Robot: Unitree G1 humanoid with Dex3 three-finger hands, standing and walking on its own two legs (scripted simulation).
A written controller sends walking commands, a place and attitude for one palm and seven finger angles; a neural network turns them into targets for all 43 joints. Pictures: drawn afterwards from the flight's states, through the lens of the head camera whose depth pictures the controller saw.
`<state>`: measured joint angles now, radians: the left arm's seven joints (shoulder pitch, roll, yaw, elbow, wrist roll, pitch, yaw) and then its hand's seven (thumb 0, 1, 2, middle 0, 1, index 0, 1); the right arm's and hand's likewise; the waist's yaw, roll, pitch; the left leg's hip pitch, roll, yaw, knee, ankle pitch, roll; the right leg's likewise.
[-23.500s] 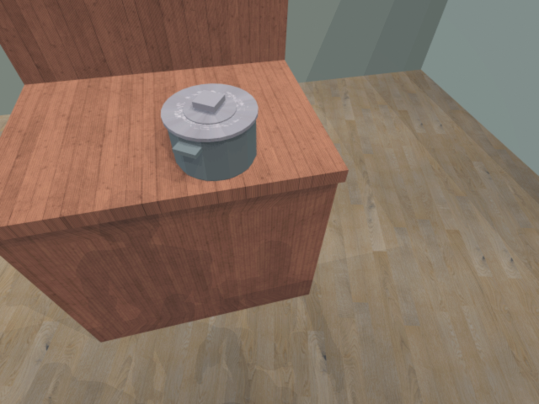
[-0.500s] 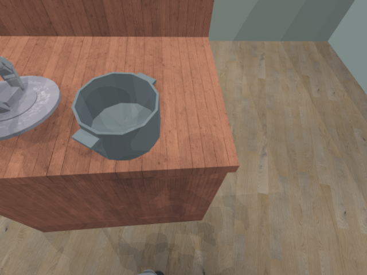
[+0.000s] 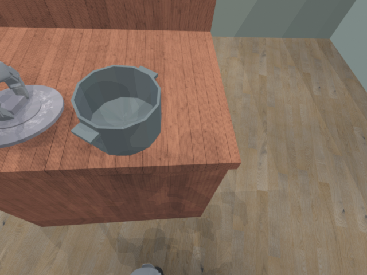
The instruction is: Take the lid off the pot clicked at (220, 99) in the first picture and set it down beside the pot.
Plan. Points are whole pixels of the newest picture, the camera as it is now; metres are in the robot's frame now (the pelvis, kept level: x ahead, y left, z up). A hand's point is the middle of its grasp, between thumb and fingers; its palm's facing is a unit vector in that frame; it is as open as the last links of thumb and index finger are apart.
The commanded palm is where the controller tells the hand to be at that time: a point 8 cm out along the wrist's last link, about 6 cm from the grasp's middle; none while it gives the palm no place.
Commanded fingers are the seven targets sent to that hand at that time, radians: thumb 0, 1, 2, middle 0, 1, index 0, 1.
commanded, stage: lower the lid onto the table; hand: left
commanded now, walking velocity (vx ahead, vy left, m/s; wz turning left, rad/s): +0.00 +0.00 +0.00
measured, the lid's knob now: (8, 104) +0.46 +0.36 +0.07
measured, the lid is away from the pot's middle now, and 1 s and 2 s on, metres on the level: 0.23 0.25 0.24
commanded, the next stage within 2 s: open the fingers wide in 1.06 s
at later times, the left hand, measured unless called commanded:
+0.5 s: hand (2, 113) +0.44 +0.37 +0.07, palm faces -0.50 -0.22 -0.84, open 8.5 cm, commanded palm +0.49 +0.38 +0.13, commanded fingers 0.00 0.53 1.06 -0.80 -1.01 -0.78 -0.99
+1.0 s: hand (4, 118) +0.44 +0.38 +0.05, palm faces -0.49 -0.20 -0.85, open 8.5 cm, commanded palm +0.49 +0.37 +0.10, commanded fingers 0.00 0.53 1.06 -0.80 -1.01 -0.78 -0.99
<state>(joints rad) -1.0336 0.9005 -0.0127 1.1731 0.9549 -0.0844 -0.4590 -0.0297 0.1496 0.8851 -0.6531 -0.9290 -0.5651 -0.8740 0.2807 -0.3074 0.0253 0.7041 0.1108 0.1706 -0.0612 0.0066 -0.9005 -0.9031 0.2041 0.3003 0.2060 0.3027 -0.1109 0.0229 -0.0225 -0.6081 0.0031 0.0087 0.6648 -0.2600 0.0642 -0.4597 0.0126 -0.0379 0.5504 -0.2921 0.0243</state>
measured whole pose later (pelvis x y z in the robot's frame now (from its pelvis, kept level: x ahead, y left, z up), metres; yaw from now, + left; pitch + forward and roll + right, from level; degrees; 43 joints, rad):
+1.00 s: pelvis -0.01 +0.02 -0.02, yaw -1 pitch +17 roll -6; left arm -1.03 0.95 0.04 1.21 0.99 -0.16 -0.41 -0.02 0.14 0.87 -0.67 -0.95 -0.57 -0.90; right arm 0.32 -0.29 0.04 0.69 0.10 0.17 -0.07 0.01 -0.90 -0.90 0.21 0.30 0.21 0.30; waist -0.14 0.03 -0.05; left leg -0.81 0.01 0.01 0.84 -0.32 0.08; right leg -0.66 0.02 -0.04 0.71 -0.35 0.03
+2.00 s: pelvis -0.01 +0.00 -0.03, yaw -1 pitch +17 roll -5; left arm -0.92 0.98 0.13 1.13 0.99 -0.24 -0.37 0.00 0.18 0.48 -0.38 -1.02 -0.36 -1.00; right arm 0.29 -0.29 0.04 0.68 0.10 0.22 -0.08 0.01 -0.90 -0.90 0.20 0.30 0.21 0.30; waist -0.13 0.02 -0.05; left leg -0.85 0.02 0.00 0.88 -0.34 0.07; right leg -0.70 0.04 -0.04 0.76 -0.37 0.03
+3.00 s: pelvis +0.00 +0.02 -0.01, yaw -1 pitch +14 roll -5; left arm -0.97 0.93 0.07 1.07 0.98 -0.20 -0.42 0.00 0.10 0.41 -0.29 -0.98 -0.29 -0.99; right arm 0.31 -0.29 0.02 0.67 0.11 0.22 -0.07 0.01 -0.90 -0.90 0.20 0.30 0.21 0.30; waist -0.11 0.04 -0.06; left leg -0.73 0.00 0.01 0.79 -0.31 0.09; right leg -0.58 0.02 -0.02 0.65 -0.33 0.01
